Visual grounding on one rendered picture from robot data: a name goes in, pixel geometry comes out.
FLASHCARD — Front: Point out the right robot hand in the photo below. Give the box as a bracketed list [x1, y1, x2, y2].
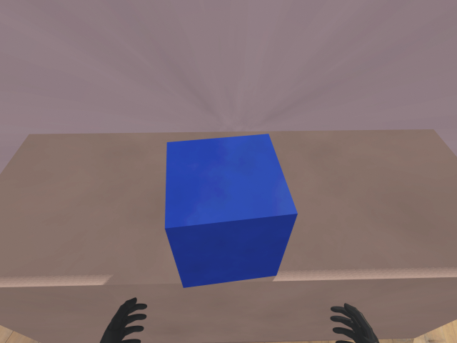
[330, 303, 379, 343]

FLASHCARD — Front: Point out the carton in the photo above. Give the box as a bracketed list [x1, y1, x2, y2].
[165, 134, 298, 288]

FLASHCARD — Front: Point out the left robot hand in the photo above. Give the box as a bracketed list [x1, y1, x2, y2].
[100, 297, 147, 343]

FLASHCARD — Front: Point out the pedestal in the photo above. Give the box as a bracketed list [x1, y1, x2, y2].
[0, 129, 457, 343]

